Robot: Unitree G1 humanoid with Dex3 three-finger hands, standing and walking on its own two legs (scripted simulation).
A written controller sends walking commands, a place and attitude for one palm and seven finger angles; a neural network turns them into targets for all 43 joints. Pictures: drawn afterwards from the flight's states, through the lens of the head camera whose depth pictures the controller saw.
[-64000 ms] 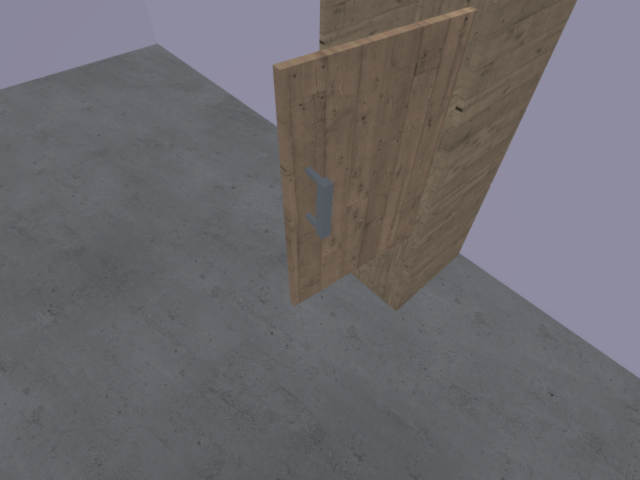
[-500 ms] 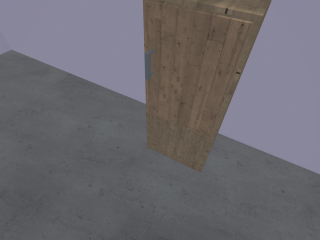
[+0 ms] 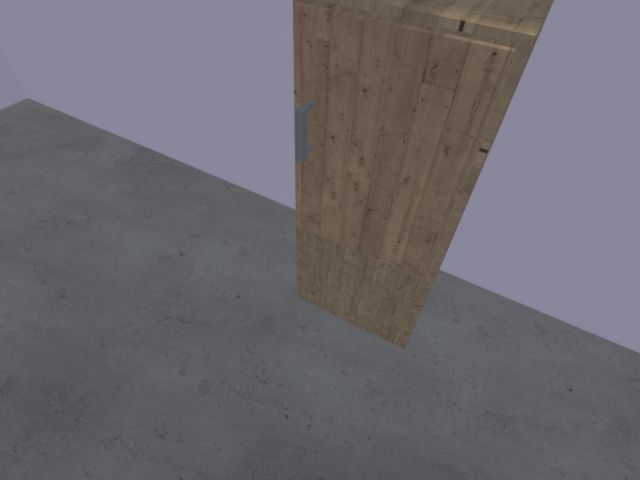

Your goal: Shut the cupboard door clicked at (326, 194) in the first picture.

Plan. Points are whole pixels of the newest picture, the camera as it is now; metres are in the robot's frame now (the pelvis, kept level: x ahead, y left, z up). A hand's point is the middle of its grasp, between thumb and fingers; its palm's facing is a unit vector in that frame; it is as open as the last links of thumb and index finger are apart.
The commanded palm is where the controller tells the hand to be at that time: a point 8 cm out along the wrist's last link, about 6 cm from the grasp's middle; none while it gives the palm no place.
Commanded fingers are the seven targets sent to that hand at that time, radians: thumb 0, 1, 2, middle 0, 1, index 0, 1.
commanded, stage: turn to face it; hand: left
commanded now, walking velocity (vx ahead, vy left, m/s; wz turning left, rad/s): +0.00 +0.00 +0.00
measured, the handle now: (305, 131) +0.81 +0.07 +0.00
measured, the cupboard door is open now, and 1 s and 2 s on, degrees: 2 2 2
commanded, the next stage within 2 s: take the last steps up to it in 0.86 s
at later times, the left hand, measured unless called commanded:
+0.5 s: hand out of the picture +0.00 +0.18 -0.18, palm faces -0.14 -0.96 -0.25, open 7.4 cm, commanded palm none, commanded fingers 0.00 0.90 0.90 -0.20 -0.30 -0.20 -0.30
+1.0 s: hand out of the picture +0.14 +0.14 -0.18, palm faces -0.31 -0.92 -0.24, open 7.4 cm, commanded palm none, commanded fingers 0.00 0.90 0.90 -0.20 -0.30 -0.20 -0.30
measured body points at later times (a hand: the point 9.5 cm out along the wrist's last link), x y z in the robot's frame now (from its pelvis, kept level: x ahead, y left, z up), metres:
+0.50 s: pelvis -0.02 -0.01 -0.02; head +0.01 -0.03 +0.43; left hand +0.01 +0.23 -0.16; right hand -0.03 -0.26 -0.18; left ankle +0.04 +0.07 -0.74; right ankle -0.07 -0.11 -0.75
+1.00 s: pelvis -0.02 -0.02 -0.02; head +0.02 -0.04 +0.43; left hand +0.15 +0.19 -0.16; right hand -0.06 -0.26 -0.17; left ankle +0.02 +0.12 -0.74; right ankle -0.07 -0.11 -0.75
